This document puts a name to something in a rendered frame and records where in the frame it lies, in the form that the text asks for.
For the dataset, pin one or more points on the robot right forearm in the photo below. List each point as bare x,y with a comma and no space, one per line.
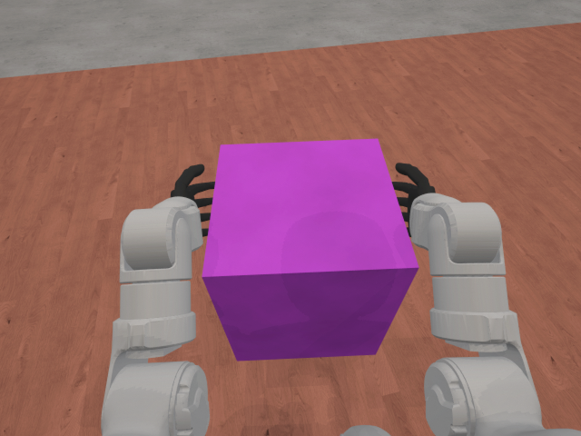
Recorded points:
464,244

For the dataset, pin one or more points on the left robot upper arm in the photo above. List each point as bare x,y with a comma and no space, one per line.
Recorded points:
157,399

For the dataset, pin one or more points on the carton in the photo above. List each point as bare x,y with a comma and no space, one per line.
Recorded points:
307,253

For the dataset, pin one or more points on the right robot hand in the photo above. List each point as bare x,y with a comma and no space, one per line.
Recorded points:
422,186

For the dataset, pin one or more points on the right robot upper arm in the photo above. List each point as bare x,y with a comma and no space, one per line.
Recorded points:
482,396

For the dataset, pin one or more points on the left robot hand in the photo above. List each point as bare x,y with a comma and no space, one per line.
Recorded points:
182,189

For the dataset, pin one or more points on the robot left forearm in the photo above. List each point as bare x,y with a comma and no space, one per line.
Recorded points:
155,310

